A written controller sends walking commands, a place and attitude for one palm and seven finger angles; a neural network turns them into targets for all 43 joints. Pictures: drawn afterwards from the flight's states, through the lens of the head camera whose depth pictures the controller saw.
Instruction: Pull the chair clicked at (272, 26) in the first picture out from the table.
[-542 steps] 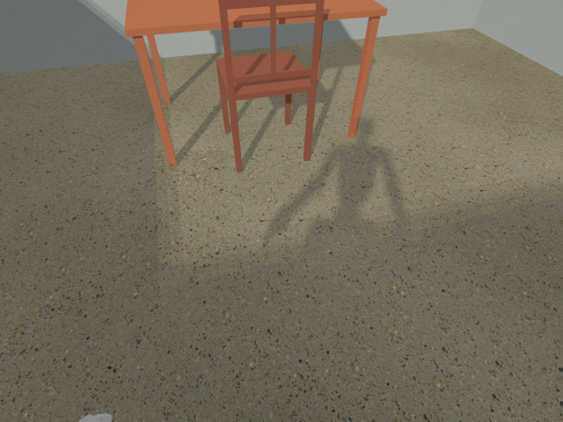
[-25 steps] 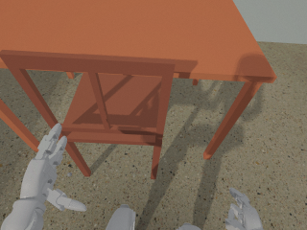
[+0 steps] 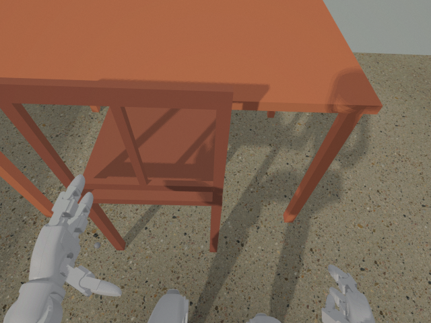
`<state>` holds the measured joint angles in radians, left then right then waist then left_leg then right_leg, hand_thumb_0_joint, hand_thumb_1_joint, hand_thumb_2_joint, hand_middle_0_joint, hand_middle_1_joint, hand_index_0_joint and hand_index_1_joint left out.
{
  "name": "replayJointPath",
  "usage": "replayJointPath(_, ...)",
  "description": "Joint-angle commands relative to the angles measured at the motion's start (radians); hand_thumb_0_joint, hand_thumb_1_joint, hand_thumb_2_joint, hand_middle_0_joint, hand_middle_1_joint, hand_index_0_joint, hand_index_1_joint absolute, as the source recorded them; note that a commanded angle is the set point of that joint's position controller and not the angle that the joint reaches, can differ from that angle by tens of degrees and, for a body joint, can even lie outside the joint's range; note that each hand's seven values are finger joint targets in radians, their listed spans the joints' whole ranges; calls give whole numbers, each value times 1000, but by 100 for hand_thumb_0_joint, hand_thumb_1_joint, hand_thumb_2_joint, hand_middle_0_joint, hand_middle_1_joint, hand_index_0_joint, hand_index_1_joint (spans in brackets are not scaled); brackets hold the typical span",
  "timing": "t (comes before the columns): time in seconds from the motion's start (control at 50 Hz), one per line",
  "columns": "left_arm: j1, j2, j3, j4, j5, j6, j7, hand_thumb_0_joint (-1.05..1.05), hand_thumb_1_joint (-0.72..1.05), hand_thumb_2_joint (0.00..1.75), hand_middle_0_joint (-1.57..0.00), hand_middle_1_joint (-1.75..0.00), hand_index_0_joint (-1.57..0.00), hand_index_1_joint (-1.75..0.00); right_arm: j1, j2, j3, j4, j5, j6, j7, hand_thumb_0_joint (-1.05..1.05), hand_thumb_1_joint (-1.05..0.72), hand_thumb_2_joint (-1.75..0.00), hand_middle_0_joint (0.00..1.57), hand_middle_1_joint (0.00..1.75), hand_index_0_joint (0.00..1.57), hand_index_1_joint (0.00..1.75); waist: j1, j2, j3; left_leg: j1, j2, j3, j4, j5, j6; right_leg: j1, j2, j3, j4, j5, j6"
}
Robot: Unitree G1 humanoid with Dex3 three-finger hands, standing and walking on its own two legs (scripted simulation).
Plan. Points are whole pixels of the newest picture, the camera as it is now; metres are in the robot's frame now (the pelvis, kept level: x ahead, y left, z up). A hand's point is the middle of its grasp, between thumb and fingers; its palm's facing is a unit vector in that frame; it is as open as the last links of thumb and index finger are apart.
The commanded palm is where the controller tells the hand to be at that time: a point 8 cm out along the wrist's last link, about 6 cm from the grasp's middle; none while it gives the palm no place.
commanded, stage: raise the hand toward the chair's back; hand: left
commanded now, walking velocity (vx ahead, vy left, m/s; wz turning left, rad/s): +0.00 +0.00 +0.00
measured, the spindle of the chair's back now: (132, 150) +0.48 +0.21 +0.00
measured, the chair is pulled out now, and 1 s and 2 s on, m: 0.00 0.00 0.00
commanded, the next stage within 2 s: aim the fingers beside a spindle in 0.02 s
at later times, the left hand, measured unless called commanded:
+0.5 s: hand (106, 236) +0.26 +0.20 +0.03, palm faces +0.02 -1.00 -0.05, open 16.9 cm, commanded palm +0.25 +0.25 +0.04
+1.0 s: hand (116, 225) +0.29 +0.20 +0.01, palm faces +0.01 -1.00 -0.04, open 16.9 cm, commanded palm +0.27 +0.25 +0.02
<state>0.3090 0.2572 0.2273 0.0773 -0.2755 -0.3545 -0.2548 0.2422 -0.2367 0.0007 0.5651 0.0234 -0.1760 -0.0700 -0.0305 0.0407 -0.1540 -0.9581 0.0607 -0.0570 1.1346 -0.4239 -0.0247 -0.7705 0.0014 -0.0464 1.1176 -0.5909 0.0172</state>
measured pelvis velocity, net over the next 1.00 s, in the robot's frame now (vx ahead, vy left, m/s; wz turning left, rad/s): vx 0.00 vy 0.00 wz -0.02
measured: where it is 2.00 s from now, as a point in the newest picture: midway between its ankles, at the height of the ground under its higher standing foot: outside the picture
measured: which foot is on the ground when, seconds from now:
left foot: down 0.00-1.00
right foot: down 0.00-1.00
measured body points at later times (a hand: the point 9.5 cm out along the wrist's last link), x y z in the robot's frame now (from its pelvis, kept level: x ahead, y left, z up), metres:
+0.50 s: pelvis +0.00 +0.00 -0.01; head +0.07 +0.01 +0.44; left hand +0.25 +0.26 +0.04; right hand +0.17 -0.25 -0.09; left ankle +0.07 +0.13 -0.65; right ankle -0.02 -0.13 -0.65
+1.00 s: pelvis +0.00 +0.00 -0.02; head +0.07 +0.02 +0.42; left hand +0.28 +0.25 +0.02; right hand +0.15 -0.25 -0.11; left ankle +0.07 +0.13 -0.65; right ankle -0.02 -0.13 -0.65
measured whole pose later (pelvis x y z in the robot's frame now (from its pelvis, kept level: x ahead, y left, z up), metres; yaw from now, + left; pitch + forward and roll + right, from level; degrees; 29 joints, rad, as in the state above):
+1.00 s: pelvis +0.00 +0.00 -0.02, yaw -1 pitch +18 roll -3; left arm 0.12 0.25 0.21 0.21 -0.23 -0.39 -0.21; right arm 0.24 -0.24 0.00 0.57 0.01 -0.12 -0.05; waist -0.04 0.03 -0.17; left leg -1.10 0.06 -0.05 1.23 -0.46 -0.02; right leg -0.91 0.00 -0.04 1.22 -0.63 0.02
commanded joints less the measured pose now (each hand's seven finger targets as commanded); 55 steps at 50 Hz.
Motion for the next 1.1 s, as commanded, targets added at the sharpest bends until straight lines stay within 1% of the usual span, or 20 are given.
replayJointPath(0.0, -83, 148, 76, -214, -19, -71, -7, 0, -50, 30, -6, -8, -6, -8, -46, -133, -55, -149, 2, -53, -9, 0, -90, -90, 20, 30, 20, 30, -2, 21, -190, 294, -36, 34, -150, 130, 53, -35, 24, -10, -204, 215, -23)
replayJointPath(0.04, -82, 157, 86, -205, -18, -69, -6, 0, -50, 30, -6, -8, -6, -8, -45, -133, -54, -146, 0, -51, -10, 0, -90, -90, 20, 30, 20, 30, 2, 9, -187, 278, -37, 34, -142, 139, 53, -22, 25, -8, -199, 227, -25)
replayJointPath(0.12, -80, 137, 65, -225, -17, -75, -6, 0, -50, 30, -6, -8, -6, -8, -49, -130, -53, -150, 1, -53, -7, 0, -90, -90, 20, 30, 20, 30, 0, 40, -198, 300, -37, 33, -144, 149, 51, -36, 22, -12, -193, 237, -25)
replayJointPath(0.16, -81, 126, 56, -199, -13, -70, -7, 0, -50, 30, -6, -8, -6, -8, -45, -131, -54, -148, 0, -50, -7, 0, -90, -90, 20, 30, 20, 30, -7, 8, -190, 285, -37, 32, -135, 149, 54, -43, 24, -13, -189, 243, -23)
replayJointPath(0.22, -111, 139, 69, -181, -10, -74, -9, 0, -50, 30, -6, -8, -6, -8, -44, -135, -55, -144, -2, -46, -6, 0, -90, -90, 20, 30, 20, 30, -6, 18, -187, 269, -37, 33, -127, 141, 51, -57, 22, -13, -179, 235, -24)
replayJointPath(0.24, -124, 153, 80, -163, -9, -73, -7, 0, -50, 30, -6, -8, -6, -8, -43, -137, -55, -141, -3, -43, -8, 0, -90, -90, 20, 30, 20, 30, -7, -3, -177, 252, -36, 32, -119, 137, 53, -59, 25, -10, -178, 231, -24)
replayJointPath(0.28, -127, 136, 65, -187, -10, -83, -11, 0, -50, 30, -6, -8, -6, -8, -45, -134, -55, -148, -3, -46, -5, 0, -90, -90, 20, 30, 20, 30, 3, 36, -215, 279, -37, 32, -122, 154, 51, -57, 22, -12, -166, 241, -28)
replayJointPath(0.32, -117, 131, 59, -204, -12, -87, -8, 0, -50, 30, -6, -8, -6, -8, -45, -134, -57, -151, -4, -46, -4, 0, -90, -90, 20, 30, 20, 30, 2, 33, -240, 288, -37, 34, -116, 173, 52, -52, 21, -11, -162, 264, -26)
replayJointPath(0.34, -121, 151, 74, -173, -7, -81, -5, 0, -50, 30, -6, -8, -6, -8, -40, -136, -55, -144, -5, -40, -4, 0, -90, -90, 20, 30, 20, 30, 0, 17, -226, 269, -34, 31, -112, 167, 53, -55, 25, -13, -159, 256, -28)
replayJointPath(0.38, -164, 136, 59, -176, -6, -87, -4, 0, -50, 30, -6, -8, -6, -8, -41, -138, -55, -143, -5, -39, -2, 0, -90, -90, 20, 30, 20, 30, -7, 23, -223, 267, -34, 30, -108, 160, 51, -76, 23, -14, -151, 249, -27)
replayJointPath(0.44, -144, 155, 84, -153, -3, -86, 5, 0, -50, 30, -6, -8, -6, -8, -43, -138, -57, -142, -7, -33, -1, 0, -90, -90, 20, 30, 20, 30, 5, 23, -232, 251, -34, 32, -102, 157, 51, -71, 25, -11, -147, 242, -29)
replayJointPath(0.48, -167, 125, 48, -160, 2, -87, 7, 0, -50, 30, -6, -8, -6, -8, -43, -138, -55, -149, -6, -29, 2, 0, -90, -90, 20, 30, 20, 30, -4, 34, -235, 260, -34, 30, -107, 148, 50, -87, 24, -15, -142, 231, -28)
replayJointPath(0.54, -203, 142, 54, -140, 8, -87, 15, 0, -50, 30, -6, -8, -6, -8, -37, -144, -55, -142, -7, -25, 1, 0, -90, -90, 20, 30, 20, 30, -12, 16, -224, 244, -30, 24, -101, 130, 52, -108, 27, -16, -138, 213, -29)
replayJointPath(0.62, -241, 147, 61, -128, 10, -95, 20, 0, -50, 30, -6, -8, -6, -8, -35, -146, -55, -140, -7, -20, 2, 0, -90, -90, 20, 30, 20, 30, -11, 25, -244, 245, -30, 26, -95, 115, 49, -125, 26, -13, -131, 194, -29)
replayJointPath(0.66, -236, 158, 77, -130, 9, -98, 24, 0, -50, 30, -6, -8, -6, -8, -32, -146, -56, -141, -9, -16, 4, 0, -90, -90, 20, 30, 20, 30, 1, 35, -270, 246, -29, 25, -94, 133, 48, -110, 26, -13, -120, 209, -32)
replayJointPath(0.72, -233, 123, 35, -137, 14, -95, 31, 0, -50, 30, -6, -8, -6, -8, -34, -144, -55, -146, -9, -11, 11, 0, -90, -90, 20, 30, 20, 30, -5, 50, -275, 263, -29, 23, -94, 150, 47, -120, 24, -18, -114, 225, -32)
replayJointPath(0.76, -240, 146, 65, -89, 17, -89, 35, 0, -50, 30, -6, -8, -6, -8, -28, -148, -56, -141, -10, -1, 10, 0, -90, -90, 20, 30, 20, 30, -9, -3, -254, 219, -28, 24, -84, 127, 49, -125, 28, -16, -113, 212, -29)
replayJointPath(0.86, -287, 134, 40, -102, 26, -104, 38, 0, -50, 30, -6, -8, -6, -8, -29, -148, -55, -143, -11, 8, 12, 0, -90, -90, 20, 30, 20, 30, -12, 45, -267, 236, -28, 20, -82, 120, 47, -154, 27, -18, -98, 199, -34)
replayJointPath(0.94, -365, 145, 41, -73, 35, -109, 48, 0, -50, 30, -6, -8, -6, -8, -25, -152, -55, -131, -13, 13, 10, 0, -90, -90, 20, 30, 20, 30, -20, 34, -269, 215, -27, 15, -66, 94, 47, -177, 29, -16, -88, 177, -35)
replayJointPath(1.08, -389, 136, 38, -49, 39, -110, 49, 0, -50, 30, -6, -8, -6, -8, -25, -150, -59, -130, -15, 28, 15, 0, -90, -90, 20, 30, 20, 30, -12, 45, -314, 233, -26, 21, -50, 138, 45, -181, 26, -11, -73, 216, -36)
